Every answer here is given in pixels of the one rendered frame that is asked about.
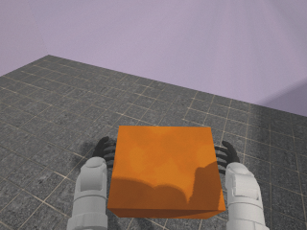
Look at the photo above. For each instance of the robot left forearm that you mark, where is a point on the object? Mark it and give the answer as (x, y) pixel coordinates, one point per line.
(89, 203)

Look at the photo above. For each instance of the robot left hand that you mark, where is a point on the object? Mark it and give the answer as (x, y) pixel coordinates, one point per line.
(100, 152)

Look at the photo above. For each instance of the carton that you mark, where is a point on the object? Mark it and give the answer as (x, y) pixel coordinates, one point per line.
(165, 172)

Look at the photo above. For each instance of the robot right hand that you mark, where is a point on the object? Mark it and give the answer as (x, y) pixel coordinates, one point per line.
(230, 158)

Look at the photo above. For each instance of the robot right forearm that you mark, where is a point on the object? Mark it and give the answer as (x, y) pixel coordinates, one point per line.
(244, 200)

